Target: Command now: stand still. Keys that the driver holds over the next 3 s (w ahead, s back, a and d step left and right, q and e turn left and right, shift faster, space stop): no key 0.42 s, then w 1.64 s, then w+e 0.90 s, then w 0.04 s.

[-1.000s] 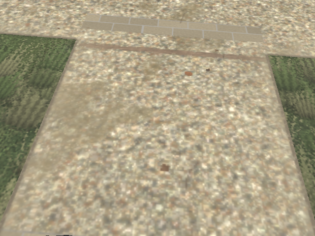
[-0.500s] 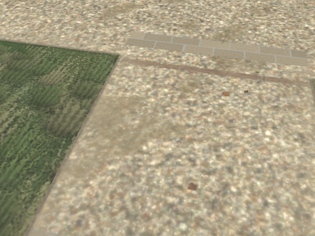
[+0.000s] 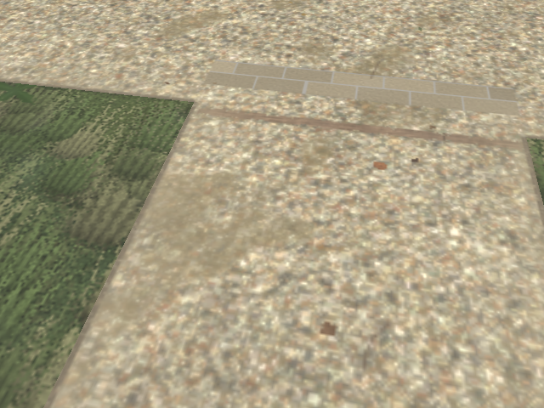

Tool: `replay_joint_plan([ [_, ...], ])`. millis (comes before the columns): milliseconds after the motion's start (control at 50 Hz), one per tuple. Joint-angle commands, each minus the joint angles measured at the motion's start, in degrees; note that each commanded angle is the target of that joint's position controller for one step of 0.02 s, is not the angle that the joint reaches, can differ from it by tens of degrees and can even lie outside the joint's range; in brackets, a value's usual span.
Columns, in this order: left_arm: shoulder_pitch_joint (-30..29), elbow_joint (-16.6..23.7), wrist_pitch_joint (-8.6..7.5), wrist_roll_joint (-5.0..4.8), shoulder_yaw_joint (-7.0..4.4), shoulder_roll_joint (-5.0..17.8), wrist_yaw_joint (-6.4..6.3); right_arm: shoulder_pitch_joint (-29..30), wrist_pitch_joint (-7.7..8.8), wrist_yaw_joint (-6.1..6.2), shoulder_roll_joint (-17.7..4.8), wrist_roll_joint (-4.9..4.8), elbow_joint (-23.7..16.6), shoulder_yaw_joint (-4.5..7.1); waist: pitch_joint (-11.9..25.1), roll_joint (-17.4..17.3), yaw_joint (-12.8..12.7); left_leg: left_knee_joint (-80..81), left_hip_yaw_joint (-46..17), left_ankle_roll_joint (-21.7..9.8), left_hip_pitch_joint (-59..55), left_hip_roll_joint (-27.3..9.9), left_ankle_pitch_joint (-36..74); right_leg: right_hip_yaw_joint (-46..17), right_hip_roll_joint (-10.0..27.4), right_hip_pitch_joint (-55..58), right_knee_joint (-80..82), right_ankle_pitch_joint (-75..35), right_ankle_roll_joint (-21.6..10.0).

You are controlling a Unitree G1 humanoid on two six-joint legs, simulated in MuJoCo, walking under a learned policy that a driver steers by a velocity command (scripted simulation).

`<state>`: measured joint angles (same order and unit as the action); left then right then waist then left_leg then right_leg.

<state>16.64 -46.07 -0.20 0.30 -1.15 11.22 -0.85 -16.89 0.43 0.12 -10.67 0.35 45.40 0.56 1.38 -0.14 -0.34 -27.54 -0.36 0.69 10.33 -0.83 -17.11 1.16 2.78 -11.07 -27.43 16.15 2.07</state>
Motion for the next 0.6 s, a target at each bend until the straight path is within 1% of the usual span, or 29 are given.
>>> replay_joint_plan([
  [20, 1.7, 1.8, -0.47, -0.05, -1.24, 5.1, -0.48, -1.3, 0.61, 0.37, -5.4, -0.06, -2.1, 1.23, -1.1, 0.0, -0.1, 5.0, -2.0, -3.1, 2.0, -2.4, 14.6, -1.5, 1.3, 1.4, 3.7, -13.0, -3.5],
  [240, 4.7, -3.0, -0.23, 0.00, -1.04, 4.5, -0.96, -4.2, -0.01, 1.02, -5.7, -0.16, 2.1, 1.27, -2.7, 0.1, 0.0, 6.6, -1.3, -2.8, 1.5, -2.0, 14.3, -1.3, 1.0, 1.7, 5.4, -13.2, -3.5],
  [420, 7.0, -6.9, 0.07, 0.01, -0.59, 3.7, -1.19, -6.2, -0.38, 1.28, -5.4, -0.28, 5.8, 1.07, -3.8, 0.2, 0.0, 7.8, -0.8, -2.6, 1.5, -1.8, 13.4, -1.2, 0.8, 1.9, 6.7, -12.5, -3.5],
  [440, 7.8, -7.6, 0.21, -0.13, -0.58, 3.5, -1.31, -7.1, -0.51, 1.41, -5.2, -0.39, 6.5, 1.07, -2.9, 0.2, 0.0, 7.7, -0.2, -3.0, 1.2, -1.0, 7.7, -0.5, 0.0, 2.3, 6.4, -7.1, -3.8],
  [460, 8.0, -8.0, 0.39, -0.67, -0.87, 4.0, -1.55, -7.2, -0.69, 1.64, -5.6, -0.82, 6.8, 1.32, -3.1, 0.2, 0.0, 6.6, 0.5, -3.8, 2.0, 0.1, -1.9, 0.3, -1.1, 1.5, 5.2, 1.9, -4.6],
  [480, 7.9, -7.9, 0.47, -1.09, -1.19, 4.8, -1.78, -6.9, -0.77, 1.85, -6.2, -1.13, 6.6, 1.59, -4.8, -0.1, -0.1, 6.1, -0.1, -4.7, 4.4, 0.1, -11.3, 0.0, -1.3, -0.8, 4.2, 10.6, -5.4],
  [500, 7.5, -7.6, 0.38, -1.29, -1.37, 5.2, -1.94, -6.5, -0.70, 1.99, -6.7, -1.31, 6.2, 1.75, -7.5, -0.3, 0.0, 5.9, -1.7, -5.6, 7.2, -0.6, -18.1, -1.2, -0.7, -4.2, 3.6, 17.1, -6.3],
  [520, 7.1, -7.2, 0.08, -1.37, -1.40, 5.2, -1.95, -6.5, -0.40, 2.03, -6.8, -1.44, 6.0, 1.82, -9.6, -0.5, 0.2, 5.6, -3.7, -6.6, 9.0, -1.8, -21.8, -2.7, 0.1, -7.3, 2.8, 20.6, -7.0],
  [540, 6.9, -6.7, -0.34, -1.39, -1.34, 5.1, -1.78, -7.3, 0.05, 1.92, -7.0, -1.48, 6.0, 1.93, -10.7, -1.0, 0.5, 5.3, -5.9, -7.5, 9.7, -3.0, -23.7, -3.9, 0.8, -10.1, 1.3, 21.7, -7.5],
  [560, 6.5, -6.2, -0.94, -1.41, -1.17, 4.7, -1.48, -8.5, 0.56, 1.76, -7.2, -1.58, 6.1, 2.01, -10.7, -1.7, 0.9, 5.4, -8.5, -8.5, 9.0, -4.6, -24.8, -4.6, 1.1, -12.7, -0.7, 21.3, -7.8],
  [580, 5.1, -5.3, -1.67, -1.42, -0.77, 3.9, -1.16, -9.8, 1.02, 1.61, -7.4, -1.83, 6.4, 2.02, -10.2, -3.3, 1.6, 6.6, -11.5, -9.6, 6.9, -6.4, -25.6, -4.0, 0.7, -15.4, -2.9, 19.7, -7.9],
  [600, 3.5, -4.5, -2.44, -1.51, -0.43, 3.2, -0.74, -11.4, 1.40, 1.44, -8.5, -1.89, 6.8, 2.34, -9.6, -5.4, 2.4, 8.8, -15.9, -11.2, 4.1, -9.0, -26.8, -2.6, -0.3, -18.4, -6.3, 16.4, -7.6],
])
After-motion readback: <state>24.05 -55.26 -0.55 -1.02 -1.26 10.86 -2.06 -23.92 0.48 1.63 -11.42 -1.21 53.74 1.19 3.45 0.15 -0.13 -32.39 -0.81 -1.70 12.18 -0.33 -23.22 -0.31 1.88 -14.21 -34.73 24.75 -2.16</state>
